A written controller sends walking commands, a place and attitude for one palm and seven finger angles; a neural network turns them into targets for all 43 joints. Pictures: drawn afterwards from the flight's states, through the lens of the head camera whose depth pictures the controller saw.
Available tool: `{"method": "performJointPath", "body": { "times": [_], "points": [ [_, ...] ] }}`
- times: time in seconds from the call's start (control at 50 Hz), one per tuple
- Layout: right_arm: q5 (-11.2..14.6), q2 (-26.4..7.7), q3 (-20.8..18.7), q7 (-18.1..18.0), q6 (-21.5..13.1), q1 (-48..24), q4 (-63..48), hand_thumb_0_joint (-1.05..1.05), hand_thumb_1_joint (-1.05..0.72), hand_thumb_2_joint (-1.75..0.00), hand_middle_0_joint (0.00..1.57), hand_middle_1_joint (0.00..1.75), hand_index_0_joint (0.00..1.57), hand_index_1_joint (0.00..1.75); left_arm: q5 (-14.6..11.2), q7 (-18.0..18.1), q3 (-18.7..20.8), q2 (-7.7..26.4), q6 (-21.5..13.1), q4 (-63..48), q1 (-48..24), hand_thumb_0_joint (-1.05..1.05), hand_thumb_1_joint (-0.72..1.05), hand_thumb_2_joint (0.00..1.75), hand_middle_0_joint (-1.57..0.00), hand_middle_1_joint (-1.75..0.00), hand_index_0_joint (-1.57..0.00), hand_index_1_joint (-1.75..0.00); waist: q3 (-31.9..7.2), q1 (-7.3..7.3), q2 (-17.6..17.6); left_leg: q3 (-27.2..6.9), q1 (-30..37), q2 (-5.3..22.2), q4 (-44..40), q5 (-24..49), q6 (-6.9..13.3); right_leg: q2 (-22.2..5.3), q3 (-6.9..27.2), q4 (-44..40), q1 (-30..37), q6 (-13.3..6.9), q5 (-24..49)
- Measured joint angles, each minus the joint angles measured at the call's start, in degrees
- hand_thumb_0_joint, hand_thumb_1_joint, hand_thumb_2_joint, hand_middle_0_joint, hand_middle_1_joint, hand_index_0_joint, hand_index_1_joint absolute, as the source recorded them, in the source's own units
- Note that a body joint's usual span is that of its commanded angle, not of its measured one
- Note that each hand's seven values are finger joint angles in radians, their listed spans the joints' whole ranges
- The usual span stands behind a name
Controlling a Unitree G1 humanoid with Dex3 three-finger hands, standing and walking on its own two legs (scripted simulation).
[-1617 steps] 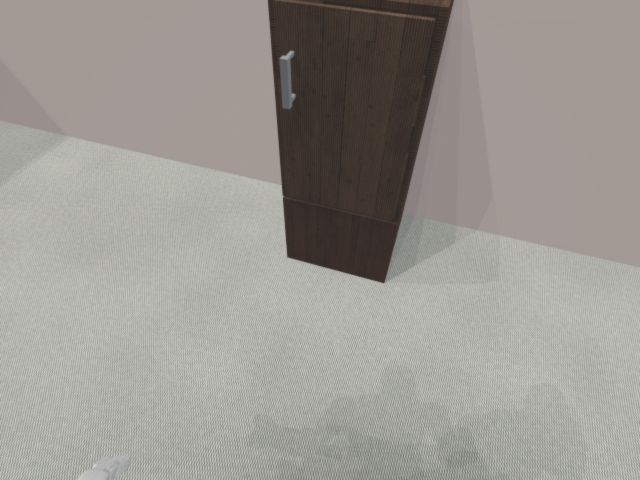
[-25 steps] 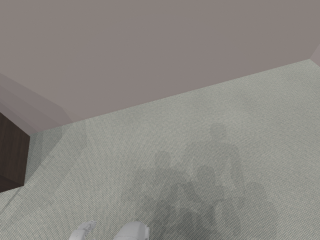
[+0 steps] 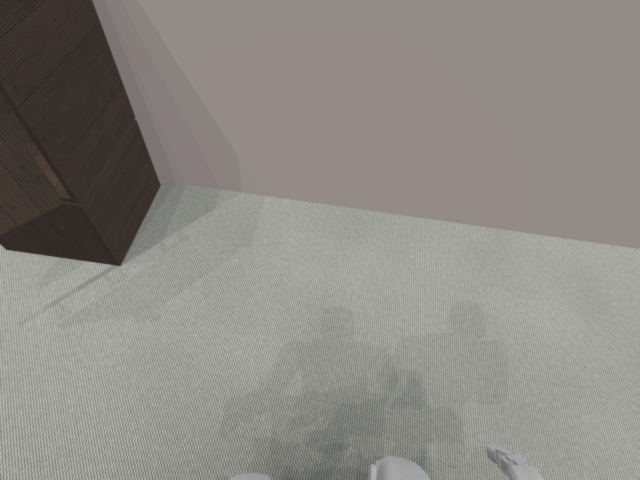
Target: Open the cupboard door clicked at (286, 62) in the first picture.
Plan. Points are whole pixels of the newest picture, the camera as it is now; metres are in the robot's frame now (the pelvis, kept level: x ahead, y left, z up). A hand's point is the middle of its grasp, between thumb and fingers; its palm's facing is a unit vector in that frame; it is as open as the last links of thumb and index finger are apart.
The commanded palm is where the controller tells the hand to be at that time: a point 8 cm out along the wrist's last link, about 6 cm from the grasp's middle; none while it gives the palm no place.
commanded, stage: turn to face it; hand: left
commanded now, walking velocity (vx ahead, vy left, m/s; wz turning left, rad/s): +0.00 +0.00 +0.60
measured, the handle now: out of the picture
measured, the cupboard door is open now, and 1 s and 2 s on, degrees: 52 52 52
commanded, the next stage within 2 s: take the last steps up to it in 1.50 s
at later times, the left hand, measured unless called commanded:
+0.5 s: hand out of the picture +0.09 +0.16 -0.14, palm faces +0.22 -0.93 -0.29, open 7.4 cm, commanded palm none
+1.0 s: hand out of the picture -0.14 +0.15 -0.19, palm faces +0.60 -0.76 -0.26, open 7.4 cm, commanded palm none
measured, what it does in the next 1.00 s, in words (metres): steps on the spot, turning left: right foot, then left foot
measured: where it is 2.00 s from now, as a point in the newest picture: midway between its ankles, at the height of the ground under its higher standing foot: outside the picture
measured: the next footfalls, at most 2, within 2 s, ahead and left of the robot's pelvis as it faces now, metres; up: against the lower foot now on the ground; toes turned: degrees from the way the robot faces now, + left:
right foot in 0.42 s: +0.04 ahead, -0.15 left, +0.00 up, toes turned +12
left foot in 0.94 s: -0.03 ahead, +0.06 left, +0.00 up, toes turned +38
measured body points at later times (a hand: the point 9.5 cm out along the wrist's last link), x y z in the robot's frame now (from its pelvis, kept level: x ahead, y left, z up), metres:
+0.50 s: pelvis +0.00 -0.06 +0.00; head +0.06 -0.08 +0.45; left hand +0.07 +0.21 -0.12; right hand +0.08 -0.31 -0.16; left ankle -0.02 +0.07 -0.68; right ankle +0.00 -0.16 -0.73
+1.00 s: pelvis -0.02 -0.03 -0.01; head +0.01 +0.03 +0.43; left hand -0.17 +0.19 -0.17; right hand +0.27 -0.15 -0.12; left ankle -0.06 +0.04 -0.73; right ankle +0.01 -0.17 -0.69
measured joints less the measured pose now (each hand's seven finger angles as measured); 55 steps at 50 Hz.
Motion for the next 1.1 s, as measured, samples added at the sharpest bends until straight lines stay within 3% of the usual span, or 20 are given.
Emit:
{"method": "performJointPath", "body": {
  "times": [0.12,0.24,0.34,0.4,0.44,0.48,0.56,0.66,0.78,0.88,0.92,0.94,0.96,1.0,1.1],
  "points": [
    [0.2,1.2,0.5,0.0,-0.2,3.4,1.3,0.00,-0.90,-0.90,0.21,0.30,0.20,0.30,0.0,-0.2,-0.3,-0.7,-0.9,-2.0,-3.0,0.01,0.91,0.90,-0.20,-0.30,-0.20,-0.30,-0.7,-0.87,0.9,-2.9,2.0,-1.0,-5.9,3.8,0.4,0.6,3.3,-1.4,-2.9,1.3,6.2],
    [-0.1,2.2,0.2,0.1,0.1,7.0,2.7,0.01,-0.90,-0.90,0.21,0.30,0.20,0.30,-0.2,0.0,-0.6,-1.6,-0.8,-3.0,-5.8,0.01,0.91,0.90,-0.20,-0.30,-0.20,-0.30,-1.2,-2.69,1.6,-6.3,1.0,-1.9,-6.5,4.8,-0.2,2.3,3.9,-8.0,-0.8,1.4,4.9],
    [-0.4,1.8,-0.6,-0.1,0.8,8.8,3.5,0.01,-0.90,-0.90,0.21,0.30,0.20,0.30,-0.7,0.2,-1.0,-2.8,-1.1,-4.0,-7.7,0.01,0.91,0.90,-0.20,-0.30,-0.20,-0.30,-1.0,-4.32,3.2,-9.3,-1.3,-2.7,-4.7,4.8,-1.6,4.8,3.7,-18.9,4.0,0.3,2.4],
    [-0.2,1.2,-1.3,-0.2,1.3,9.5,3.9,0.01,-0.90,-0.90,0.21,0.30,0.20,0.30,-1.0,0.3,-1.4,-3.5,-2.0,-4.8,-7.8,0.01,0.91,0.90,-0.20,-0.30,-0.20,-0.30,-1.2,-4.81,4.2,-11.2,-3.3,-3.6,-2.4,4.2,-2.9,6.4,3.2,-30.4,9.6,-0.6,6.4],
    [0.3,0.5,-2.0,-0.1,1.6,9.3,4.4,0.01,-0.90,-0.90,0.21,0.30,0.20,0.30,-0.8,0.6,-1.7,-4.3,-2.9,-4.9,-7.4,0.01,0.91,0.90,-0.20,-0.30,-0.20,-0.30,-0.9,-4.42,5.3,-11.9,-5.4,-3.7,2.6,-0.6,-4.1,7.0,2.2,-35.1,12.1,-4.1,8.6],
    [0.2,-0.1,-2.5,0.0,2.1,8.8,4.9,0.01,-0.90,-0.90,0.21,0.30,0.20,0.30,-0.5,0.9,-2.3,-5.0,-3.1,-4.6,-6.6,0.01,0.91,0.90,-0.20,-0.30,-0.20,-0.30,-0.4,-4.73,5.7,-9.6,-9.1,-3.8,14.8,-8.8,-5.3,6.2,0.7,-34.9,13.0,-6.5,8.0],
    [-0.1,-1.3,-3.0,0.8,3.0,7.9,5.2,0.01,-0.91,-0.90,0.20,0.30,0.20,0.30,-0.7,1.0,-2.7,-6.1,-3.0,-3.7,-4.2,0.01,0.91,0.90,-0.20,-0.30,-0.20,-0.30,-0.2,-5.09,5.3,-5.3,-13.9,-1.1,33.5,-7.0,-7.4,4.3,-2.5,-38.0,16.3,-7.1,8.5],
    [-0.1,-1.8,-2.8,1.2,3.6,6.3,5.4,0.01,-0.91,-0.90,0.20,0.30,0.19,0.30,-0.7,0.9,-2.7,-6.6,-3.5,-2.9,-1.5,0.01,0.91,0.90,-0.21,-0.30,-0.20,-0.30,-0.3,-4.50,4.0,-4.0,-13.3,2.5,34.5,-5.1,-8.9,2.2,-6.8,-39.3,18.3,-7.1,8.3],
    [0.0,-2.2,-2.3,1.2,3.9,2.0,5.2,0.01,-0.91,-0.90,0.20,0.30,0.19,0.30,-0.2,0.9,-2.1,-5.5,-3.9,-2.0,2.0,0.01,0.92,0.90,-0.21,-0.30,-0.20,-0.30,0.4,-2.08,2.7,-2.1,-9.5,3.9,25.0,-7.8,-8.7,0.0,-11.4,-37.6,18.7,-6.4,6.8],
    [0.3,-1.6,-1.6,1.4,2.8,-2.2,3.1,0.01,-0.91,-0.90,0.20,0.30,0.19,0.30,0.3,0.6,-1.1,-3.2,-3.4,-0.6,4.5,0.01,0.91,0.90,-0.21,-0.30,-0.20,-0.30,1.0,0.08,0.9,1.4,-4.6,2.9,13.0,-8.7,-7.1,-2.1,-14.3,-33.7,17.5,-4.9,4.5],
    [0.3,-1.2,-1.2,1.5,1.8,-3.2,1.9,0.01,-0.91,-0.90,0.20,0.30,0.19,0.30,0.2,0.4,-0.7,-2.0,-3.2,0.1,5.7,0.01,0.91,0.90,-0.21,-0.30,-0.20,-0.30,0.6,0.50,0.0,2.8,-0.9,2.0,5.0,-4.1,-6.1,-3.4,-15.1,-30.2,16.2,-3.8,2.7],
    [0.2,-1.2,-1.1,1.5,1.0,-3.5,1.2,0.01,-0.91,-0.90,0.20,0.30,0.19,0.30,-0.1,0.2,-0.5,-1.5,-2.9,0.4,6.2,0.01,0.91,0.90,-0.21,-0.30,-0.20,-0.30,0.2,0.43,-0.2,2.9,0.0,1.6,2.4,-1.9,-3.6,-4.1,-14.8,-26.5,14.5,-3.2,1.6],
    [0.1,-0.8,-1.0,1.3,0.4,-3.8,0.8,0.01,-0.91,-0.90,0.20,0.30,0.19,0.30,-0.3,0.2,-0.3,-0.8,-2.1,1.1,5.8,0.01,0.91,0.90,-0.20,-0.30,-0.20,-0.30,0.4,0.41,-1.0,2.7,-0.7,0.8,3.7,-2.4,-1.7,-4.3,-12.1,-21.1,12.1,-2.4,-1.8],
    [0.2,0.0,-0.3,0.9,-0.3,-3.6,0.3,0.00,-0.91,-0.90,0.20,0.30,0.19,0.30,-0.3,0.6,-0.1,0.1,-0.5,1.7,4.5,0.01,0.91,0.90,-0.20,-0.30,-0.20,-0.30,0.8,0.92,-1.6,1.9,-0.8,0.2,4.7,-3.6,-0.2,-2.6,-6.0,-11.1,7.6,-1.6,-6.1],
    [0.1,1.2,0.8,-0.4,-0.2,-1.2,0.6,0.00,-0.91,-0.90,0.20,0.30,0.20,0.30,-0.1,0.2,-0.1,-0.4,-0.1,1.3,1.1,0.01,0.91,0.90,-0.20,-0.30,-0.20,-0.30,0.1,0.96,-0.2,-0.6,2.3,0.1,-2.0,-0.1,0.0,-0.1,0.6,-0.2,0.1,-0.1,0.7]
  ]
}}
